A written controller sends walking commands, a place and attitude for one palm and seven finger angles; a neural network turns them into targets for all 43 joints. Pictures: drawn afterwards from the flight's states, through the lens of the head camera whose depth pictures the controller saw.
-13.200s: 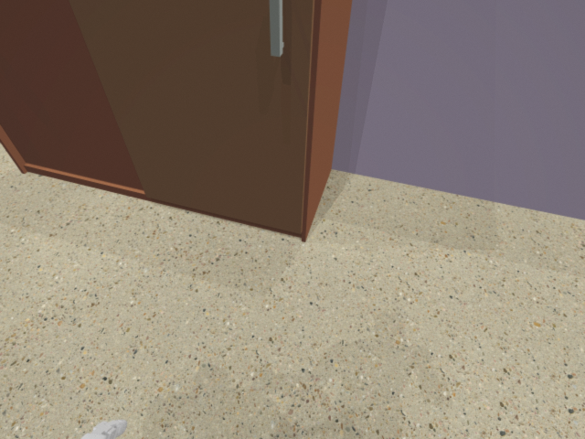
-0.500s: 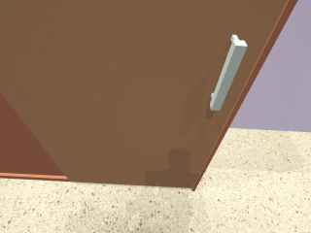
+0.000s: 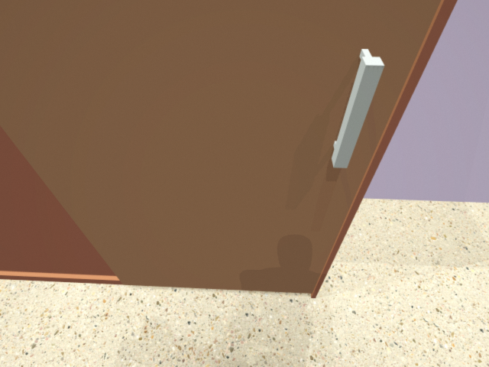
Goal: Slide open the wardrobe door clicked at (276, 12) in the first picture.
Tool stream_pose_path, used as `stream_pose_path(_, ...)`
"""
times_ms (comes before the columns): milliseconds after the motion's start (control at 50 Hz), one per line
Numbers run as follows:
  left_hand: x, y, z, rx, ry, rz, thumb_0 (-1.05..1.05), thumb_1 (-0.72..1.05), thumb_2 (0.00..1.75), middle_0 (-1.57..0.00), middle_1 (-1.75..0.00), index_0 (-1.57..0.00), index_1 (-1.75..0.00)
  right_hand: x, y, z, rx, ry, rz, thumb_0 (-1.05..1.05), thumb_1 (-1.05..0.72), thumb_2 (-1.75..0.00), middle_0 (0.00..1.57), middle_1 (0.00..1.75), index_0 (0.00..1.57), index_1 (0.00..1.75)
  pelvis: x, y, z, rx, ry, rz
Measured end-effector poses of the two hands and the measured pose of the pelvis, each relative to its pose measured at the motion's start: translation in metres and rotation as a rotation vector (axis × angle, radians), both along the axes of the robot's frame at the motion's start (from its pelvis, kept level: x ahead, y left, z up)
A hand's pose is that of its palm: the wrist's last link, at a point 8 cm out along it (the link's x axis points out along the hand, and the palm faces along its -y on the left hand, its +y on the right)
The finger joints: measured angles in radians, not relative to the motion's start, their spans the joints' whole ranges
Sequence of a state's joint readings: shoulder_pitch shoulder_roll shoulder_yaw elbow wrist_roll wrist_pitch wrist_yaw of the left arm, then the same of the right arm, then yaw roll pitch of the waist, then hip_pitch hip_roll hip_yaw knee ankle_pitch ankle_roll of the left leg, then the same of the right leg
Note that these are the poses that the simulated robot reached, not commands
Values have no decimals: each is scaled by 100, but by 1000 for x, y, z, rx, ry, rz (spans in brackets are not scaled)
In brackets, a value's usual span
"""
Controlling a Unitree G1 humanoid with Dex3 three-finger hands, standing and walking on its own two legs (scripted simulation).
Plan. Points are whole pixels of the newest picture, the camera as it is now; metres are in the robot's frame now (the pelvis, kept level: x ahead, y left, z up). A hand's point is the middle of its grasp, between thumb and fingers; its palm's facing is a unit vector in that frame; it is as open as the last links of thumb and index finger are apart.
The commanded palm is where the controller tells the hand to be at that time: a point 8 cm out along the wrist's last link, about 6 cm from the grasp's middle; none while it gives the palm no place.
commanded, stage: come to a stop and stand still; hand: right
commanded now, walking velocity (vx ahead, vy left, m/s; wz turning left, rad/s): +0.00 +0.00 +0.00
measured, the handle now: (351, 112) +0.50 -0.16 +0.17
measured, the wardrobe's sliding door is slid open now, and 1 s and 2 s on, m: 0.00 0.00 0.00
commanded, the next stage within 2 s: look again from close up in 0.04 s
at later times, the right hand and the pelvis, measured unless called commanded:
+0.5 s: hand out of the picture +0.02 -0.22 -0.18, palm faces +0.02 +0.98 -0.21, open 7.3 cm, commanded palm none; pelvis -0.01 -0.04 -0.01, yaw +0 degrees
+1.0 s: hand out of the picture -0.08 -0.22 -0.18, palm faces +0.01 +0.98 -0.20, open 7.4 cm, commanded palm none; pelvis -0.04 -0.04 -0.01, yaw +0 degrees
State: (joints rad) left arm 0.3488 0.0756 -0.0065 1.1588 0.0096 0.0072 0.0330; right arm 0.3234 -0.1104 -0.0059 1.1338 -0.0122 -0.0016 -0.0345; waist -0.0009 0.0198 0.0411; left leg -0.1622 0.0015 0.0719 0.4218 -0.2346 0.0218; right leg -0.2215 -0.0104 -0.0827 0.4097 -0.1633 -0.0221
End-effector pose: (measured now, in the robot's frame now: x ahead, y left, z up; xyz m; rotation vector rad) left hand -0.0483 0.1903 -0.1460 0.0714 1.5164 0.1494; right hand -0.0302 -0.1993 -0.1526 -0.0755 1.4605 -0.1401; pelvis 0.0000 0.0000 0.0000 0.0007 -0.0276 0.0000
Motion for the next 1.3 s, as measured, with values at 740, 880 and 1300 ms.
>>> stream_pose_path(740, 38, 0, 5, 86, -220, -50, 1, 90, 90, -20, -30, -20, -29, -10, -79, 6, -91, -100, 65, 0, -91, -90, 20, 30, 20, 30, -29, -45, -6, 15, -18, 7)
stream_pose_path(880, 20, 1, 3, 84, -178, -36, 1, 90, 90, -20, -30, -20, -29, -38, -74, 5, -80, -42, 51, 0, -91, -90, 20, 30, 20, 30, -35, -45, -6, 15, -18, 7)
stream_pose_path(1300, 4, -11, 2, 71, -143, -18, 1, 90, 90, -20, -30, -20, -29, -40, -62, -1, -38, -47, 41, 0, -91, -90, 20, 30, 20, 30, -41, -47, -5, 24, -4, 5)
